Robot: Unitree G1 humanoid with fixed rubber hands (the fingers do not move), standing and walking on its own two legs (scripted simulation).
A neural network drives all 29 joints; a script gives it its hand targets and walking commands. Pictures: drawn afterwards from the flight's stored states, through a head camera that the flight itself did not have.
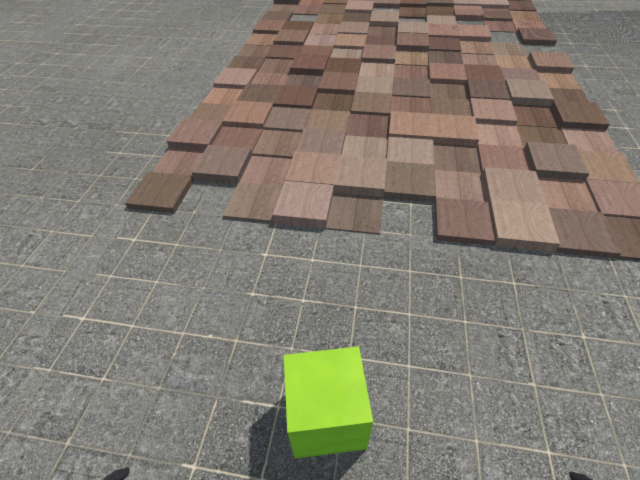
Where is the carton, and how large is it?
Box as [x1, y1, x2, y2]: [284, 346, 372, 458]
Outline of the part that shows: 358,346 284,355 287,432 295,458 366,448 371,429 372,418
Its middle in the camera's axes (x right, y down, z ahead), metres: +0.01 +0.47 +1.10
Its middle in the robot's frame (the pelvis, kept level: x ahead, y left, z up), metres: +0.45 +0.04 -0.66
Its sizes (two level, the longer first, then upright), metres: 0.210 0.200 0.250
